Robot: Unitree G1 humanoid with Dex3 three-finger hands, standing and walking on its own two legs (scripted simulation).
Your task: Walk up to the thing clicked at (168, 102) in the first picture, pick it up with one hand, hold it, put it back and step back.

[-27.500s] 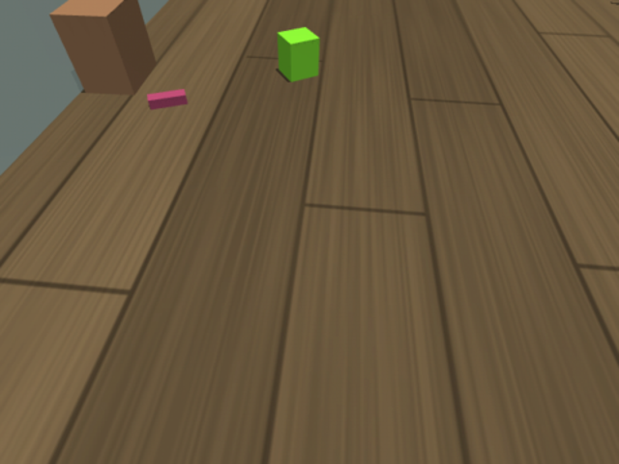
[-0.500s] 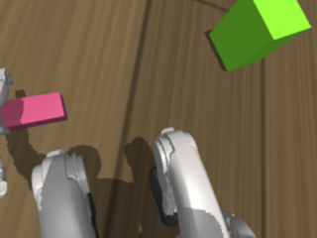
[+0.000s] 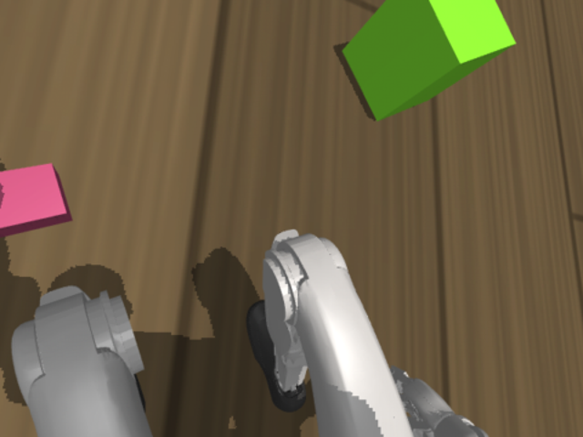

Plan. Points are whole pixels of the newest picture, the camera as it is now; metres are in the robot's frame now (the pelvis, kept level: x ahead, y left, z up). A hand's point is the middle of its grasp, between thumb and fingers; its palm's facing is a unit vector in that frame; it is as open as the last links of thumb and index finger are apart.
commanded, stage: rest palm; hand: left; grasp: from above
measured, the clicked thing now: out of the picture +0.45 +0.31 -0.27
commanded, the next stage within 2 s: close in 0.38 s
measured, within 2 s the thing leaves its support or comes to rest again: neither
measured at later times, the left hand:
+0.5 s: hand out of the picture +0.43 +0.30 -0.25, palm faces -0.47 -0.15 -0.87, open 14.1 cm
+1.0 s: hand out of the picture +0.44 +0.30 -0.26, palm faces -0.45 -0.15 -0.88, open 12.5 cm
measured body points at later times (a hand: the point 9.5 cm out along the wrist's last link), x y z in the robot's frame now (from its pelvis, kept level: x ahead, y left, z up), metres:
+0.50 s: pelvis +0.01 +0.00 -0.01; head +0.27 +0.12 +0.34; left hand +0.45 +0.31 -0.20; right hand +0.06 -0.26 -0.08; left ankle +0.07 +0.14 -0.27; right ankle +0.11 -0.13 -0.27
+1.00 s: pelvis +0.01 +0.01 -0.01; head +0.27 +0.12 +0.33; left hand +0.46 +0.30 -0.21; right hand +0.06 -0.25 -0.07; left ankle +0.07 +0.14 -0.27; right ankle +0.11 -0.13 -0.27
